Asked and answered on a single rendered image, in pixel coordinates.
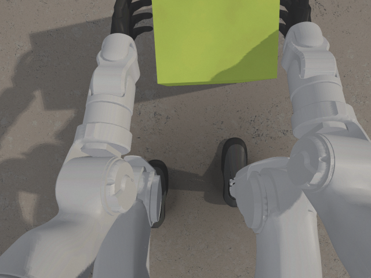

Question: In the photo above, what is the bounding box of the left robot forearm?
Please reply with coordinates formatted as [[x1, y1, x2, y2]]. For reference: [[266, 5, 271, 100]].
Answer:
[[55, 33, 140, 194]]

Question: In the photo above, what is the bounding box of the left robot thigh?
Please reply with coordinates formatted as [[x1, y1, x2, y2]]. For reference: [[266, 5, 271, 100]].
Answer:
[[92, 166, 162, 278]]

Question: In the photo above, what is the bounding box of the left robot upper arm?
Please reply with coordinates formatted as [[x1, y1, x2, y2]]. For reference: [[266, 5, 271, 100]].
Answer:
[[0, 156, 137, 278]]

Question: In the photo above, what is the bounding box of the robot thigh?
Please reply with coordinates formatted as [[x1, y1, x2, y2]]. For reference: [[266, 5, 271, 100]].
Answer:
[[92, 166, 162, 278], [242, 168, 322, 278]]

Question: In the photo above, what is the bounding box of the right robot thigh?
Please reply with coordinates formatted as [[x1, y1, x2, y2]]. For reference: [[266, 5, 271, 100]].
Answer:
[[242, 168, 322, 278]]

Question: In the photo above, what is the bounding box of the right robot upper arm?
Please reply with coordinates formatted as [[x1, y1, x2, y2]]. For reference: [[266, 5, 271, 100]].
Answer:
[[286, 133, 371, 278]]

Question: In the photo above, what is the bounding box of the carton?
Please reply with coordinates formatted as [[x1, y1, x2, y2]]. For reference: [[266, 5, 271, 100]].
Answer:
[[152, 0, 280, 86]]

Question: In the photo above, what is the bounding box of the robot left hand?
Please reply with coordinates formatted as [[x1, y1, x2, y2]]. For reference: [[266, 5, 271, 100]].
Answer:
[[110, 0, 153, 40]]

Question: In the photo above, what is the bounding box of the right robot forearm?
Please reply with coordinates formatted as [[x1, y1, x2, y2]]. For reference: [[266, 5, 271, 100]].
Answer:
[[281, 21, 371, 143]]

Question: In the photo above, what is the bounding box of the robot right hand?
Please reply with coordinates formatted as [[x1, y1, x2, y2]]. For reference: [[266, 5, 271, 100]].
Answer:
[[279, 0, 311, 37]]

